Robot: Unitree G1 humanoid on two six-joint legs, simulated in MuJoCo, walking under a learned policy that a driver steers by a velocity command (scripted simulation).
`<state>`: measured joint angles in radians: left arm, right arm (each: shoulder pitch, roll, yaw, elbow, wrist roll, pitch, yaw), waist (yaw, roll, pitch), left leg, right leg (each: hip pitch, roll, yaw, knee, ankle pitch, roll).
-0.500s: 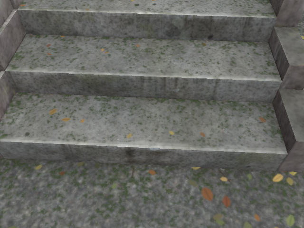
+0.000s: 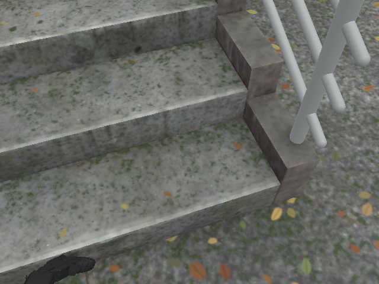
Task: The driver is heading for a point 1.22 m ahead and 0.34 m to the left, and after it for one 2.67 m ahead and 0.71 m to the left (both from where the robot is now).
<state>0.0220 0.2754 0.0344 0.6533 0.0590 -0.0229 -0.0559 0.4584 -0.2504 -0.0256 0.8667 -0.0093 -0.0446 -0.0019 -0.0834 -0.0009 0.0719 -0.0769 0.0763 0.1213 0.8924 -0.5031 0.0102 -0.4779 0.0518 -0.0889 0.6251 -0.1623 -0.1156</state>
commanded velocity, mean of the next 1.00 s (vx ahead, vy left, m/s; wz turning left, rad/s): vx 0.50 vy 0.00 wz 0.42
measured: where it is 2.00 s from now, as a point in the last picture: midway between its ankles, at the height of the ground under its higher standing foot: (76, 87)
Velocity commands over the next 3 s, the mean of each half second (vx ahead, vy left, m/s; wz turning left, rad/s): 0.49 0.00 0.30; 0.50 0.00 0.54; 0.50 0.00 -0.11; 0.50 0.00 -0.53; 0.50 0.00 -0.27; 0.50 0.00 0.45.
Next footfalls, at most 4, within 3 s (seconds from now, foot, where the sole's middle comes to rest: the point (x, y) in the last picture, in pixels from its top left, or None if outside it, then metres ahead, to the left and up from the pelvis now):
0.48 left None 0.38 0.12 -0.75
1.00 right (151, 178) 0.75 0.10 -0.60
1.54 left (44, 114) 0.94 0.45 -0.45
2.10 right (91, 10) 1.31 0.29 -0.30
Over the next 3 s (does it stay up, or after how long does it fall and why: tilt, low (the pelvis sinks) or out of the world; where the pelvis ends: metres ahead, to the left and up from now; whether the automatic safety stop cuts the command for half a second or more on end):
stays up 1.63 0.48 0.61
